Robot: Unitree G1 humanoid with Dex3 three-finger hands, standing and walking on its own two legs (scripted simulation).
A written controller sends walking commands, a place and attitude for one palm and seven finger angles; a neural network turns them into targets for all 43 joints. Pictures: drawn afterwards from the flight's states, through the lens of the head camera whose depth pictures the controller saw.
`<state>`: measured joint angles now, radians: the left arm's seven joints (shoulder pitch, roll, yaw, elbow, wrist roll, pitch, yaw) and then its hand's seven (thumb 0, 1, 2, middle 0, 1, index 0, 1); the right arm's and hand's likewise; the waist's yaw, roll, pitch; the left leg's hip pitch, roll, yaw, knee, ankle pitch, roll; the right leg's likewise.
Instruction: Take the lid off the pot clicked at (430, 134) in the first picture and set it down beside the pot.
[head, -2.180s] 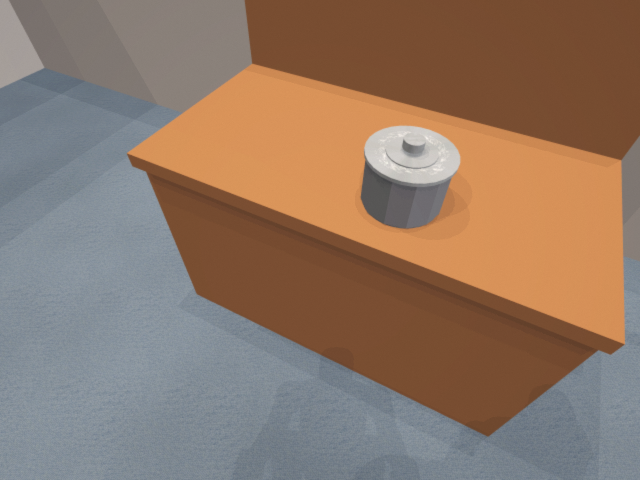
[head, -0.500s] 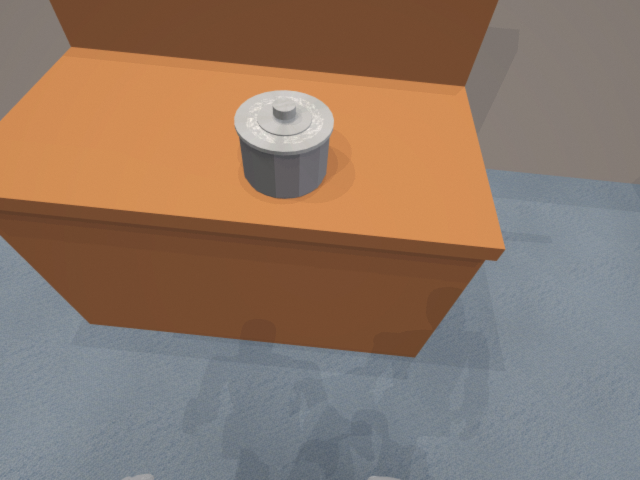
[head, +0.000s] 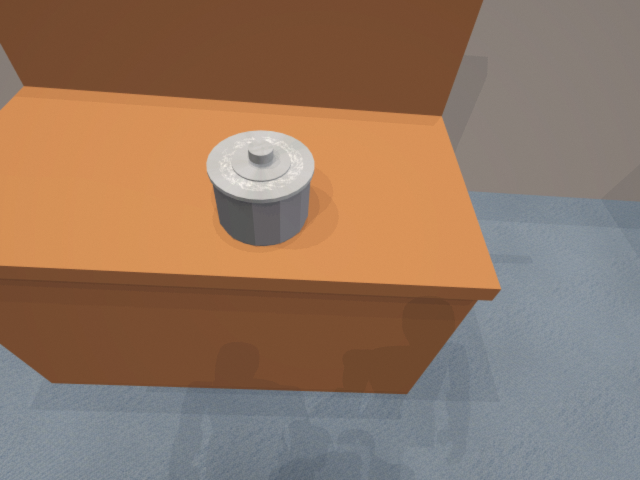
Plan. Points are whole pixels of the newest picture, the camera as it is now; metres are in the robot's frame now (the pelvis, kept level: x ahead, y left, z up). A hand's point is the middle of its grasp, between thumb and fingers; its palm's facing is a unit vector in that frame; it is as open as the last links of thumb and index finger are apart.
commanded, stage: take the last steps up to it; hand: left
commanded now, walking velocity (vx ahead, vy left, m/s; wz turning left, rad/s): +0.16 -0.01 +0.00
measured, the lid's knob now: (260, 152) +0.60 +0.13 +0.06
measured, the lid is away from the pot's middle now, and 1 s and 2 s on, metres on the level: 0.00 0.00 0.00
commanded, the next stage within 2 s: come to a stop and stand still in 0.04 s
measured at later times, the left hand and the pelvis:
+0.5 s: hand out of the picture +0.12 +0.18 -0.17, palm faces +0.07 -0.97 -0.22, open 7.3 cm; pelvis +0.08 -0.01 +0.01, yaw +2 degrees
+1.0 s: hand out of the picture +0.07 +0.18 -0.14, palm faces +0.04 -0.96 -0.28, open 7.4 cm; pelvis +0.04 -0.01 +0.01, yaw +3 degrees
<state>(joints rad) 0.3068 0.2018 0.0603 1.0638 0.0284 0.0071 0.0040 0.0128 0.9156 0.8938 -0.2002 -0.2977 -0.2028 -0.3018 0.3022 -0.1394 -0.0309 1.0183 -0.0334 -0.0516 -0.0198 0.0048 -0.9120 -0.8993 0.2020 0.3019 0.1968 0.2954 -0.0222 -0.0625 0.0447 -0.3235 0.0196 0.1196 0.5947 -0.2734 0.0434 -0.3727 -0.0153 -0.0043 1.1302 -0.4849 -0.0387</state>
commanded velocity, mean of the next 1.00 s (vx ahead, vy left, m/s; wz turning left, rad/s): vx -0.05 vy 0.01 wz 0.00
